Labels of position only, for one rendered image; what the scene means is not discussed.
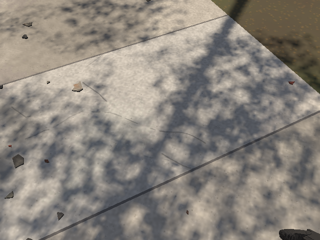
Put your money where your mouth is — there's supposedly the right robot hand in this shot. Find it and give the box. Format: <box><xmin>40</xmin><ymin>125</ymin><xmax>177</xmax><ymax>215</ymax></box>
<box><xmin>279</xmin><ymin>229</ymin><xmax>320</xmax><ymax>240</ymax></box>

